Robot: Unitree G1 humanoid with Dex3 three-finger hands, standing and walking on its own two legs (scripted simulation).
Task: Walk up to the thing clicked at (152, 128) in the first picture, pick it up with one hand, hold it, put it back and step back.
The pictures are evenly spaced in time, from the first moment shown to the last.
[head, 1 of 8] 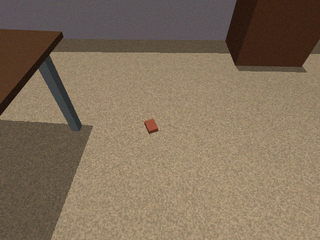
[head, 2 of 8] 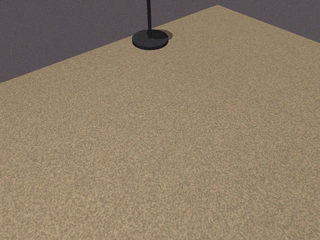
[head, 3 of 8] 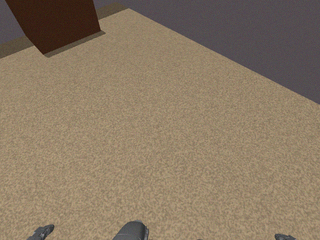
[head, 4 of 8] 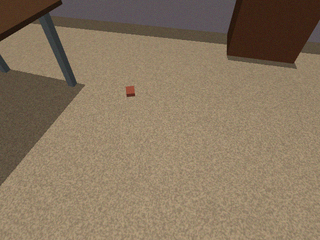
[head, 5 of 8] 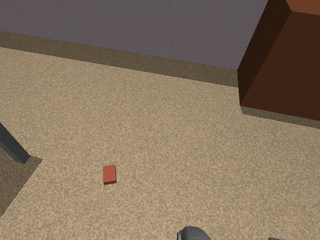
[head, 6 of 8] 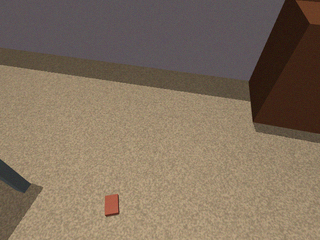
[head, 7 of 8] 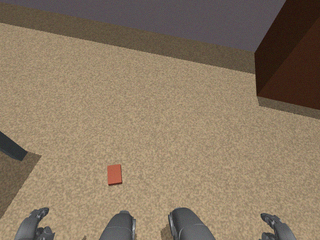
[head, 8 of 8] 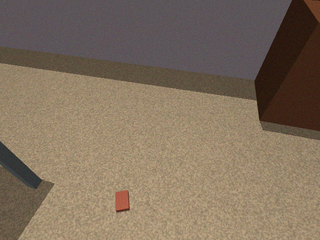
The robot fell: no
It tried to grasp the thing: no
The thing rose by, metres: 0.00
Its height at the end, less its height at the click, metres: +0.00
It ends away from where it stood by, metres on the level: 0.00
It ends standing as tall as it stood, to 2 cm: yes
